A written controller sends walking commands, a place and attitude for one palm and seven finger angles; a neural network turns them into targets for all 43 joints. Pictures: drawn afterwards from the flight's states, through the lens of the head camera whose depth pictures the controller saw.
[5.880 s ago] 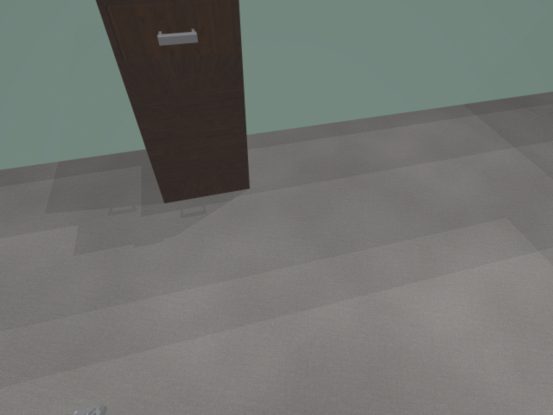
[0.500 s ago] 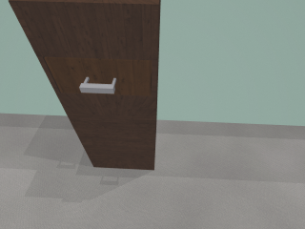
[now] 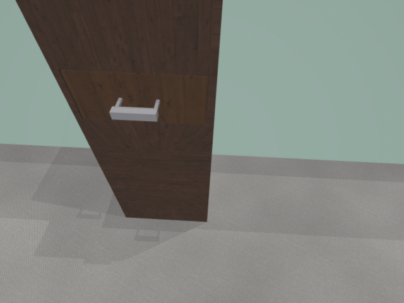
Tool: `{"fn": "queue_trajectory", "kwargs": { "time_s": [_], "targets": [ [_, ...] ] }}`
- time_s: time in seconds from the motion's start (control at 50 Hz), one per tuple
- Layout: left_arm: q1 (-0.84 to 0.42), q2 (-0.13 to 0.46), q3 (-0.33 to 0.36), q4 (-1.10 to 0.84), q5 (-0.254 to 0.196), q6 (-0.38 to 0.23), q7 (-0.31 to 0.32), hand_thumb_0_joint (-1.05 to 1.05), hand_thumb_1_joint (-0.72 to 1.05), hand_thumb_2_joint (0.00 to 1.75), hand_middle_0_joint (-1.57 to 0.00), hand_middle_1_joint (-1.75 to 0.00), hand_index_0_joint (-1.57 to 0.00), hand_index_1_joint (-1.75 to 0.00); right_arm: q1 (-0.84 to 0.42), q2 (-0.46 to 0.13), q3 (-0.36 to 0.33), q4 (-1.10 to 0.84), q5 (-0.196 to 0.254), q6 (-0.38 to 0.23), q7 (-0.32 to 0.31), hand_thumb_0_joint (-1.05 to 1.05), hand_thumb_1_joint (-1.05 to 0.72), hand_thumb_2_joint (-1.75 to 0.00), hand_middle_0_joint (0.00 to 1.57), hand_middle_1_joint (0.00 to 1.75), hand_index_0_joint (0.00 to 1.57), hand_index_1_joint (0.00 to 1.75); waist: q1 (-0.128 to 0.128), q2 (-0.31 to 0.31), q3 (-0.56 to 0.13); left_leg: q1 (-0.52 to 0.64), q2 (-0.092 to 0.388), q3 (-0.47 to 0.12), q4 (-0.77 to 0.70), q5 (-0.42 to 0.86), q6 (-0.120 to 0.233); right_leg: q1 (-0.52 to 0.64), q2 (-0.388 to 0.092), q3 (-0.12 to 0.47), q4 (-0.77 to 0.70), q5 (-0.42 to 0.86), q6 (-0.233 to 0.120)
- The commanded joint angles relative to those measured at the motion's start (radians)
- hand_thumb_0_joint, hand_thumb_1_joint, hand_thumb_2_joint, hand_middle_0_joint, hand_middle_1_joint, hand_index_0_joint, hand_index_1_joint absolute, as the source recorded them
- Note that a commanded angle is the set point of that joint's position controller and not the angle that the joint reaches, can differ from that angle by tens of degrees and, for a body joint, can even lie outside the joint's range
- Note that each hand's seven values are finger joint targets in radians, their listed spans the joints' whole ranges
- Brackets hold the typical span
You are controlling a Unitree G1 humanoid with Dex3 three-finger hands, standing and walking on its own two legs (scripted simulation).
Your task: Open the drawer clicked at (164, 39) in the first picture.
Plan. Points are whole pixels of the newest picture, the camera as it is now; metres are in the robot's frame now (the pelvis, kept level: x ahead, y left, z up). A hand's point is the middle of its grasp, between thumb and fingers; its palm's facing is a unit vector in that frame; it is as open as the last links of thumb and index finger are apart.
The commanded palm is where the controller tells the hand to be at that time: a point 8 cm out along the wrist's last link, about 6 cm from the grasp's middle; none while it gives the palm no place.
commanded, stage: look again from close up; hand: left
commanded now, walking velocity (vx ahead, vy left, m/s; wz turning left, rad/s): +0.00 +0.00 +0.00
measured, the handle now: (136, 108) +0.59 +0.22 +0.03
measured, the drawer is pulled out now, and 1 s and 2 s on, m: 0.00 0.00 0.00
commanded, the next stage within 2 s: shuffle to correct the standing spot in 0.46 s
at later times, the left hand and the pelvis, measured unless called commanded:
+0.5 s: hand out of the picture +0.09 +0.27 -0.15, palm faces +0.02 -0.95 -0.32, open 7.4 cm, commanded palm none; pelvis +0.00 +0.04 +0.00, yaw +0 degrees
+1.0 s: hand out of the picture -0.04 +0.17 -0.18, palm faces +0.10 -0.99 -0.14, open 7.4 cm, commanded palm none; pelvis +0.04 +0.03 -0.01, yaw +1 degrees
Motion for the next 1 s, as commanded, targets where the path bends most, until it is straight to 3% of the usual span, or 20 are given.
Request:
{"fn": "queue_trajectory", "kwargs": {
  "time_s": [0.0, 0.04, 0.08, 0.22, 0.36, 0.48, 0.54, 0.56, 0.6, 0.66, 0.7, 0.76, 0.82, 0.86, 0.88, 0.9, 0.92, 0.94, 0.96, 0.98],
  "targets": [
    [0.011, 0.178, 0.045, -0.109, 0.004, -0.031, 0.013, 0.0, 0.9, 0.9, -0.2, -0.3, -0.2, -0.3, 0.035, -0.136, -0.033, -0.099, -0.002, -0.029, -0.008, 0.0, -0.9, -0.9, 0.2, 0.3, 0.2, 0.3, -0.021, -0.077, -0.058, -0.046, 0.027, -0.054, 0.015, 0.064, 0.036, 0.025, -0.136, 0.185, -0.118, -0.034, -0.055],
    [-0.009, 0.19, 0.052, -0.12, 0.003, -0.033, 0.013, 0.0, 0.9, 0.9, -0.2, -0.3, -0.2, -0.3, 0.02, -0.174, -0.04, -0.103, 0.003, -0.038, -0.009, 0.0, -0.9, -0.9, 0.2, 0.3, 0.2, 0.3, -0.014, -0.021, -0.002, -0.051, 0.053, -0.075, -0.025, 0.155, 0.045, 0.02, -0.107, 0.139, -0.059, 0.097, -0.049],
    [-0.005, 0.207, 0.055, -0.128, 0.0, -0.033, 0.013, 0.0, 0.9, 0.9, -0.2, -0.3, -0.2, -0.3, -0.007, -0.213, -0.043, -0.109, 0.006, -0.047, -0.013, 0.0, -0.9, -0.9, 0.2, 0.3, 0.2, 0.3, 0.003, 0.044, -0.039, -0.021, 0.08, -0.09, -0.024, 0.338, 0.054, 0.074, -0.092, 0.099, 0.01, 0.275, -0.039],
    [-0.081, 0.255, 0.05, -0.145, -0.003, -0.017, 0.008, 0.0, 0.9, 0.9, -0.2, -0.3, -0.2, -0.3, -0.087, -0.269, -0.039, -0.121, 0.002, -0.04, -0.006, 0.0, -0.9, -0.9, 0.2, 0.3, 0.2, 0.3, 0.008, 0.028, -0.013, -0.015, 0.087, -0.094, -0.067, 0.369, 0.052, 0.102, -0.094, 0.08, -0.003, 0.266, -0.017],
    [-0.156, 0.301, 0.046, -0.147, -0.001, -0.01, 0.0, 0.0, 0.9, 0.9, -0.2, -0.3, -0.2, -0.3, -0.154, -0.326, -0.034, -0.119, 0.001, -0.039, 0.004, 0.0, -0.9, -0.9, 0.2, 0.3, 0.2, 0.3, 0.01, 0.013, -0.014, 0.009, 0.093, -0.104, -0.136, 0.319, 0.047, 0.122, -0.101, 0.084, -0.052, 0.205, 0.0],
    [-0.172, 0.306, 0.039, -0.128, -0.001, -0.008, -0.005, 0.0, 0.9, 0.9, -0.2, -0.3, -0.2, -0.3, -0.172, -0.334, -0.026, -0.1, 0.003, -0.036, 0.011, 0.0, -0.9, -0.9, 0.2, 0.3, 0.2, 0.3, 0.01, -0.007, -0.006, 0.014, 0.092, -0.114, -0.183, 0.235, 0.043, 0.129, -0.109, 0.09, -0.096, 0.159, 0.011],
    [-0.164, 0.3, 0.034, -0.113, 0.0, -0.005, -0.004, 0.0, 0.9, 0.9, -0.2, -0.3, -0.2, -0.3, -0.169, -0.326, -0.022, -0.087, 0.004, -0.034, 0.013, 0.0, -0.9, -0.9, 0.2, 0.3, 0.2, 0.3, 0.011, -0.003, 0.0, 0.012, 0.091, -0.118, -0.205, 0.184, 0.04, 0.129, -0.11, 0.091, -0.112, 0.133, 0.016],
    [-0.139, 0.257, 0.025, -0.095, -0.002, -0.001, -0.004, 0.0, 0.9, 0.9, -0.2, -0.3, -0.2, -0.3, -0.152, -0.287, -0.011, -0.068, 0.002, -0.03, 0.014, 0.0, -0.9, -0.9, 0.2, 0.3, 0.2, 0.3, 0.01, -0.004, -0.012, 0.019, 0.091, -0.115, -0.212, 0.139, 0.035, 0.136, -0.108, 0.086, -0.116, 0.109, 0.022],
    [-0.091, 0.207, 0.013, -0.068, 0.002, 0.009, -0.003, 0.0, 0.9, 0.9, -0.2, -0.3, -0.2, -0.3, -0.108, -0.242, -0.002, -0.041, 0.0, -0.016, 0.017, 0.0, -0.9, -0.9, 0.2, 0.3, 0.2, 0.3, 0.007, 0.003, 0.004, 0.003, 0.089, -0.121, -0.234, -0.059, 0.035, 0.121, -0.094, 0.071, -0.102, -0.003, 0.027],
    [-0.058, 0.194, 0.014, -0.06, 0.011, 0.013, -0.011, 0.0, 0.9, 0.9, -0.2, -0.3, -0.2, -0.3, -0.089, -0.26, -0.012, -0.029, -0.001, -0.003, 0.017, 0.0, -0.9, -0.9, 0.2, 0.3, 0.2, 0.3, 0.007, 0.035, 0.091, -0.056, 0.11, -0.163, -0.286, -0.287, 0.057, 0.052, -0.064, 0.042, -0.059, -0.121, 0.021],
    [-0.029, 0.184, 0.016, -0.055, 0.014, 0.009, -0.015, 0.0, 0.9, 0.9, -0.2, -0.3, -0.2, -0.3, -0.069, -0.257, -0.018, -0.022, 0.001, -0.002, 0.016, 0.0, -0.9, -0.9, 0.2, 0.3, 0.2, 0.3, 0.007, 0.047, 0.125, -0.072, 0.123, -0.182, -0.293, -0.337, 0.073, 0.026, -0.05, 0.035, -0.039, -0.14, 0.014],
    [0.03, 0.156, 0.021, -0.041, 0.011, -0.002, -0.017, 0.0, 0.9, 0.9, -0.2, -0.3, -0.2, -0.3, -0.036, -0.229, -0.021, -0.011, 0.004, -0.009, 0.012, 0.0, -0.9, -0.9, 0.2, 0.3, 0.2, 0.3, 0.013, 0.038, 0.133, -0.08, 0.12, -0.163, -0.245, -0.291, 0.084, 0.033, -0.056, 0.05, -0.037, -0.122, 0.0],
    [0.097, 0.142, 0.03, -0.022, 0.008, -0.011, -0.014, 0.0, 0.9, 0.9, -0.2, -0.3, -0.2, -0.3, -0.009, -0.186, -0.022, -0.004, 0.008, -0.017, 0.008, 0.0, -0.9, -0.9, 0.2, 0.3, 0.2, 0.3, 0.021, -0.023, 0.138, -0.107, 0.08, -0.105, -0.141, -0.215, 0.078, 0.058, -0.084, 0.107, -0.067, -0.134, -0.024],
    [0.157, 0.152, 0.043, -0.001, 0.005, -0.021, -0.007, 0.0, 0.9, 0.9, -0.2, -0.3, -0.2, -0.3, 0.008, -0.138, -0.016, -0.004, 0.011, -0.025, 0.006, 0.0, -0.9, -0.9, 0.2, 0.3, 0.2, 0.3, 0.03, -0.123, 0.1, -0.171, 0.017, -0.011, 0.022, -0.125, 0.057, 0.148, -0.147, 0.201, -0.114, -0.102, -0.065],
    [0.197, 0.167, 0.053, 0.013, 0.004, -0.024, -0.002, 0.0, 0.9, 0.9, -0.2, -0.3, -0.2, -0.3, 0.006, -0.115, -0.014, -0.007, 0.01, -0.028, 0.006, 0.0, -0.9, -0.9, 0.2, 0.3, 0.2, 0.3, 0.036, -0.18, 0.084, -0.218, -0.009, 0.041, 0.127, -0.123, 0.047, 0.191, -0.207, 0.273, -0.152, -0.081, -0.101],
    [0.228, 0.178, 0.06, 0.019, 0.002, -0.027, 0.004, 0.0, 0.9, 0.9, -0.2, -0.3, -0.2, -0.3, -0.005, -0.104, -0.016, -0.017, 0.01, -0.026, 0.005, 0.0, -0.9, -0.9, 0.2, 0.3, 0.2, 0.3, 0.042, -0.212, 0.076, -0.245, -0.002, 0.06, 0.203, -0.146, 0.041, 0.199, -0.264, 0.33, -0.188, -0.04, -0.135],
    [0.223, 0.154, 0.062, 0.017, 0.004, -0.028, 0.01, 0.0, 0.9, 0.9, -0.2, -0.3, -0.2, -0.3, -0.025, -0.093, -0.014, -0.023, 0.01, -0.027, 0.003, 0.0, -0.9, -0.9, 0.2, 0.3, 0.2, 0.3, 0.041, -0.174, 0.088, -0.25, 0.016, 0.046, 0.228, -0.162, 0.036, 0.18, -0.285, 0.33, -0.183, 0.077, -0.158],
    [0.201, 0.138, 0.059, 0.012, 0.007, -0.026, 0.015, 0.0, 0.9, 0.9, -0.2, -0.3, -0.2, -0.3, -0.017, -0.071, -0.011, -0.019, 0.013, -0.029, 0.003, 0.0, -0.9, -0.9, 0.2, 0.3, 0.2, 0.3, 0.028, -0.125, 0.08, -0.209, 0.028, 0.04, 0.178, -0.153, 0.032, 0.163, -0.278, 0.278, -0.15, 0.206, -0.158],
    [0.16, 0.118, 0.055, 0.006, 0.007, -0.023, 0.017, 0.0, 0.9, 0.9, -0.2, -0.3, -0.2, -0.3, 0.023, -0.053, -0.008, 0.004, 0.017, -0.029, -0.001, 0.0, -0.9, -0.9, 0.2, 0.3, 0.2, 0.3, -0.001, -0.102, 0.066, -0.106, 0.038, 0.037, 0.066, -0.072, 0.029, 0.111, -0.244, 0.205, -0.099, 0.293, -0.13],
    [0.124, 0.089, 0.045, 0.004, 0.001, -0.018, 0.019, 0.0, 0.9, 0.9, -0.2, -0.3, -0.2, -0.3, 0.087, -0.051, -0.005, 0.041, 0.02, -0.03, -0.005, 0.0, -0.9, -0.9, 0.2, 0.3, 0.2, 0.3, -0.028, -0.052, 0.046, 0.034, 0.056, 0.015, -0.048, 0.144, 0.032, 0.04, -0.169, 0.116, -0.029, 0.324, -0.075]
  ]
}}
